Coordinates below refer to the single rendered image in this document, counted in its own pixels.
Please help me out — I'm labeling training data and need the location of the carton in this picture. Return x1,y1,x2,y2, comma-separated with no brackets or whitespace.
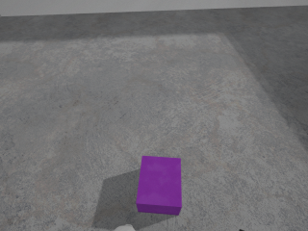
136,156,182,216

